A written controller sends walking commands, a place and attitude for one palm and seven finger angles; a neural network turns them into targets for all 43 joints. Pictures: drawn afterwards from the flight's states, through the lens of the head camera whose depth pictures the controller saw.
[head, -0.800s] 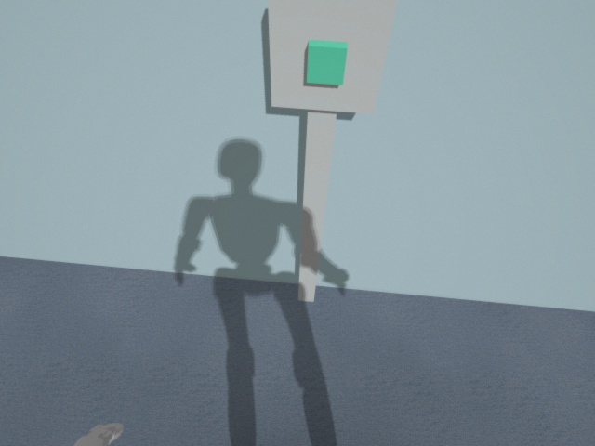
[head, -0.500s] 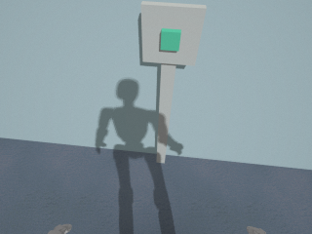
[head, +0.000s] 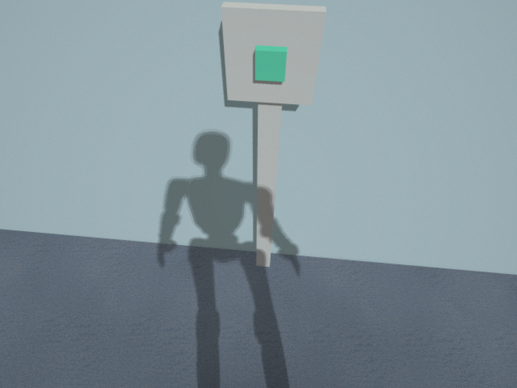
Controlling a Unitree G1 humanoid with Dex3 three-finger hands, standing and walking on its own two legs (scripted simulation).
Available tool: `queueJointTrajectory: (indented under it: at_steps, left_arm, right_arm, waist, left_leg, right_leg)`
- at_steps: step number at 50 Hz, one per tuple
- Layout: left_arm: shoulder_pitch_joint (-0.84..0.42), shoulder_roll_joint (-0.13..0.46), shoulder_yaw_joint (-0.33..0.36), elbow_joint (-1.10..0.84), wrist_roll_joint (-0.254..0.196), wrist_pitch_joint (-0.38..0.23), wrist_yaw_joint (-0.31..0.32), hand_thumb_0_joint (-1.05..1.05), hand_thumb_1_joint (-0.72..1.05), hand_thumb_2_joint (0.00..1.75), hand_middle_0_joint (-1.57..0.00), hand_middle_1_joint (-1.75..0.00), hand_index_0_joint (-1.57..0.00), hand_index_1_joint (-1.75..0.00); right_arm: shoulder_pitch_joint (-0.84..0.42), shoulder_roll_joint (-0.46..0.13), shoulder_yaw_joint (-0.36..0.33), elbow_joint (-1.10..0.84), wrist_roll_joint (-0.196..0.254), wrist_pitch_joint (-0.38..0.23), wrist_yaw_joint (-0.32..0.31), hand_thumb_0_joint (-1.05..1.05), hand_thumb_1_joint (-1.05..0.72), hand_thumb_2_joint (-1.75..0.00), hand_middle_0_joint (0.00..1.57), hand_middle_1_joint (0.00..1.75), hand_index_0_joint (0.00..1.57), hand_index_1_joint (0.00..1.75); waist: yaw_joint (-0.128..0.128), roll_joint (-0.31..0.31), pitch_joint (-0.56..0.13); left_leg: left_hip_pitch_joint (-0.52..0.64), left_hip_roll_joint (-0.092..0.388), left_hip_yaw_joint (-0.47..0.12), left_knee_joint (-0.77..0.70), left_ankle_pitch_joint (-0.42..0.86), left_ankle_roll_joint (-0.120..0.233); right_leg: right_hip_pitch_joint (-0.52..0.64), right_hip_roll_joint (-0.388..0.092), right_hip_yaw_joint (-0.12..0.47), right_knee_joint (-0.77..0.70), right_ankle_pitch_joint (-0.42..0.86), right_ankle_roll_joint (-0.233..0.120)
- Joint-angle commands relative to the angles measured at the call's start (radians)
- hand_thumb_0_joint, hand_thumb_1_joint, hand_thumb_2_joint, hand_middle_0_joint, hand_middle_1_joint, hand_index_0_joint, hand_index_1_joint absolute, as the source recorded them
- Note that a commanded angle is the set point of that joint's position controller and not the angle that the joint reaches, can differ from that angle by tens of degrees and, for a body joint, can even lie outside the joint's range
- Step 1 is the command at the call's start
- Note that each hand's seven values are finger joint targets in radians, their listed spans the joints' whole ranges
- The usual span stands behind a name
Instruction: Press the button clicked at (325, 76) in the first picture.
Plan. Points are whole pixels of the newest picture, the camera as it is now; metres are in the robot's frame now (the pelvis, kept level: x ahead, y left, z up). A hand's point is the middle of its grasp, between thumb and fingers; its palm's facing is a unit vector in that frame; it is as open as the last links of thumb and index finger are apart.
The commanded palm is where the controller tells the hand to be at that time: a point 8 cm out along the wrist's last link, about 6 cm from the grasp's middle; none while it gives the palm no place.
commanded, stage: stand and wait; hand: left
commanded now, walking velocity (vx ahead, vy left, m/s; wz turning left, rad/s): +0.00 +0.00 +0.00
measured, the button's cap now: (270, 63) +0.70 +0.02 +0.17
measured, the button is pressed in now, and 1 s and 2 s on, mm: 0 0 0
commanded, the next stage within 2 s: look at it before walking up in 0.28 s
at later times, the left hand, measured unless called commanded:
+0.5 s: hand out of the picture +0.06 +0.23 -0.16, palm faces -0.02 -0.95 -0.31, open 7.4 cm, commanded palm none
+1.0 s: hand out of the picture +0.07 +0.24 -0.16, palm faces -0.02 -0.95 -0.32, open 7.4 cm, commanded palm none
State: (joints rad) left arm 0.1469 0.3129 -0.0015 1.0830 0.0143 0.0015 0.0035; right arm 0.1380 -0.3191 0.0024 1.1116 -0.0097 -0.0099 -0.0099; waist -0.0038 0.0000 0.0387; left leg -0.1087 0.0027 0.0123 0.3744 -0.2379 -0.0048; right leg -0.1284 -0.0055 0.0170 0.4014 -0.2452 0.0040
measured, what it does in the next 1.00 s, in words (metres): stands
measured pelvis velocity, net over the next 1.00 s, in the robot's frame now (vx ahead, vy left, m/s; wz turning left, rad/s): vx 0.00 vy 0.00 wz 0.00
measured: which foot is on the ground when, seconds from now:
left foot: down 0.00-1.00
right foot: down 0.00-1.00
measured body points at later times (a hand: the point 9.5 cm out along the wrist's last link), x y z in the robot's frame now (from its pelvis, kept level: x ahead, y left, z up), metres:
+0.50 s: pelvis -0.01 -0.01 +0.00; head +0.00 -0.01 +0.45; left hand +0.06 +0.28 -0.14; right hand +0.05 -0.29 -0.14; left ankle -0.02 +0.12 -0.74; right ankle -0.02 -0.12 -0.74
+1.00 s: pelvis +0.00 +0.00 +0.00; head +0.01 +0.00 +0.45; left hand +0.07 +0.29 -0.14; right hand +0.07 -0.29 -0.14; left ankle -0.02 +0.12 -0.74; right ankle -0.02 -0.12 -0.74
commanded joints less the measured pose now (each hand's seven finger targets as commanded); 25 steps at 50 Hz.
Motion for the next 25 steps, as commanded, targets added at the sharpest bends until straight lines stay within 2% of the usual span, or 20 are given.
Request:
queueJointTrajectory:
  at_steps: [1, 8, 16, 25]
  left_arm:
    - [-0.041, 0.194, 0.041, -0.064, -0.004, -0.024, 0.013, 0.0, 0.9, 0.9, -0.2, -0.3, -0.2, -0.3]
    - [-0.04, 0.187, 0.039, -0.056, -0.003, -0.025, 0.013, 0.0, 0.9, 0.9, -0.2, -0.3, -0.2, -0.3]
    - [-0.034, 0.183, 0.04, -0.053, -0.002, -0.026, 0.012, 0.0, 0.9, 0.9, -0.2, -0.3, -0.2, -0.3]
    - [-0.025, 0.186, 0.042, -0.05, -0.002, -0.031, 0.013, 0.0, 0.9, 0.9, -0.2, -0.3, -0.2, -0.3]
  right_arm:
    - [-0.042, -0.181, -0.035, -0.059, -0.003, -0.023, -0.011, 0.0, -0.9, -0.9, 0.2, 0.3, 0.2, 0.3]
    - [-0.04, -0.175, -0.034, -0.048, -0.004, -0.022, -0.01, 0.0, -0.9, -0.9, 0.2, 0.3, 0.2, 0.3]
    - [-0.033, -0.171, -0.034, -0.044, -0.003, -0.023, -0.01, 0.0, -0.9, -0.9, 0.2, 0.3, 0.2, 0.3]
    - [-0.034, -0.174, -0.036, -0.042, -0.001, -0.025, -0.012, 0.0, -0.9, -0.9, 0.2, 0.3, 0.2, 0.3]
  waist:
    - [0.004, -0.008, -0.066]
    - [0.005, -0.005, -0.037]
    - [0.006, -0.004, -0.044]
    - [0.007, -0.007, -0.073]
  left_leg:
    - [-0.003, 0.113, -0.078, -0.065, 0.176, 0.028]
    - [-0.013, 0.112, -0.081, -0.077, 0.142, 0.025]
    - [-0.011, 0.112, -0.081, -0.075, 0.137, 0.024]
    - [0.014, 0.117, -0.079, -0.064, 0.193, 0.024]
  right_leg:
    - [0.005, -0.111, 0.085, -0.063, 0.201, -0.029]
    - [-0.022, -0.108, 0.095, -0.083, 0.152, -0.028]
    - [-0.027, -0.107, 0.097, -0.089, 0.138, -0.027]
    - [-0.008, -0.112, 0.091, -0.08, 0.216, -0.029]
